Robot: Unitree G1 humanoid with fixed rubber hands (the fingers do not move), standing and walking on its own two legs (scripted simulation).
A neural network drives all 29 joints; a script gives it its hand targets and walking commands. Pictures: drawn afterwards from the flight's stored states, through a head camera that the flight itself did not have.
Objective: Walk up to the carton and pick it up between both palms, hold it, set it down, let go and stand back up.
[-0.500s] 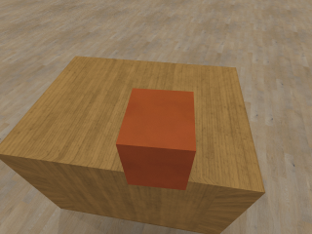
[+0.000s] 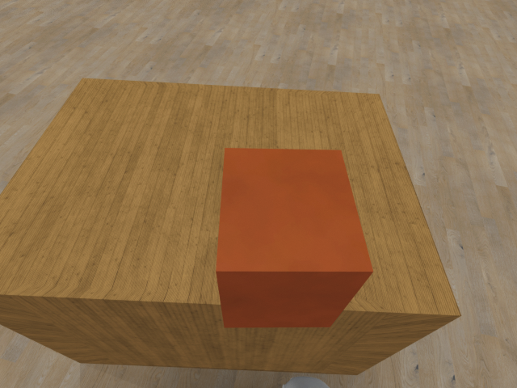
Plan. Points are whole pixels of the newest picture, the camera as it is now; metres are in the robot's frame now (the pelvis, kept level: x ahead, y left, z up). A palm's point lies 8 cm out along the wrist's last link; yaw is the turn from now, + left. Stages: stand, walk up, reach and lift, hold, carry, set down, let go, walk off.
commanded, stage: walk up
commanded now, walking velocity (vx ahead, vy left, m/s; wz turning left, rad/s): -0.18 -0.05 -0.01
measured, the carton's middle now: (280, 242) +0.34 -0.04 +0.01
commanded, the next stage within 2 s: none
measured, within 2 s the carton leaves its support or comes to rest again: neither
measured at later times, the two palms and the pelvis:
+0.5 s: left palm out of the picture -0.05 +0.14 -0.11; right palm out of the picture -0.09 -0.31 -0.15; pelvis -0.06 -0.08 +0.02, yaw +1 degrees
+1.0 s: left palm out of the picture +0.06 +0.19 -0.14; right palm out of the picture -0.11 -0.23 -0.12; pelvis +0.01 -0.04 +0.01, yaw +2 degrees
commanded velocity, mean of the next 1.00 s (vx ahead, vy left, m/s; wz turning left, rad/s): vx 0.05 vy -0.01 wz -0.01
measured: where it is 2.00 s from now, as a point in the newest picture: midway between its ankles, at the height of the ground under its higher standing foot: outside the picture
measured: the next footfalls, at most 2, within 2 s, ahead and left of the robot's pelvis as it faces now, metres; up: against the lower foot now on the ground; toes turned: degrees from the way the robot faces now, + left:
right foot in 0.22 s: -0.04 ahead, -0.15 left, +0.00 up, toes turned -2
left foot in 0.74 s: -0.08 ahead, +0.03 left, +0.00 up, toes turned +9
